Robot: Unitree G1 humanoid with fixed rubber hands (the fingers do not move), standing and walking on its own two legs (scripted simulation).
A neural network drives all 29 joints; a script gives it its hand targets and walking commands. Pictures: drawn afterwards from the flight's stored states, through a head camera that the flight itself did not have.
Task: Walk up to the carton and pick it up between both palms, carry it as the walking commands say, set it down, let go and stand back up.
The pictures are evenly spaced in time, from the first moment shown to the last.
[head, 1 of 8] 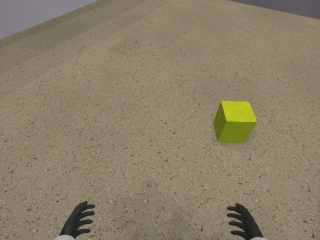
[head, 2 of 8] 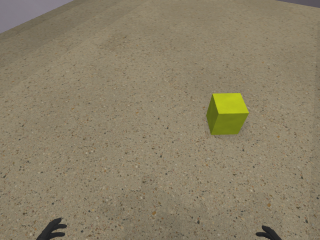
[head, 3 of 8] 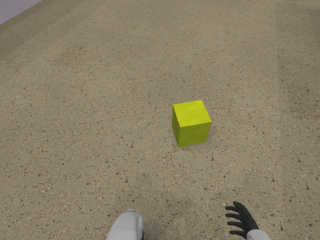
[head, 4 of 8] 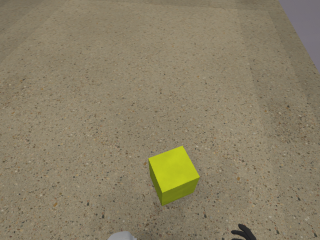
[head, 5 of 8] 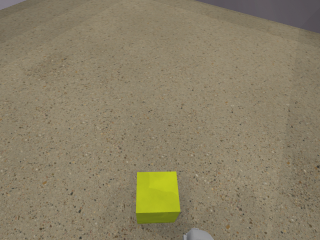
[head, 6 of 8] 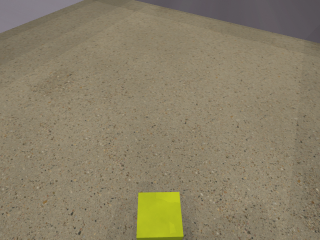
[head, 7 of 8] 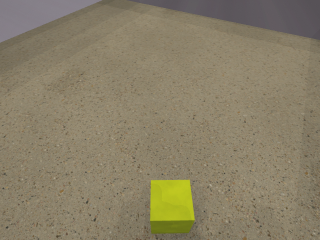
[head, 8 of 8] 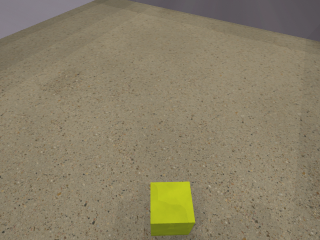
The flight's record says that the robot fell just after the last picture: no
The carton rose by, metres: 0.00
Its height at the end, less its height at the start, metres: +0.00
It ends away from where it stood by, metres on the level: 0.00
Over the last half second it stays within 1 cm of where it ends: yes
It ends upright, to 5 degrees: yes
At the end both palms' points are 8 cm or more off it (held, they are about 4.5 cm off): yes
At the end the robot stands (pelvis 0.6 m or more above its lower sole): yes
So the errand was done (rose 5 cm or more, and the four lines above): no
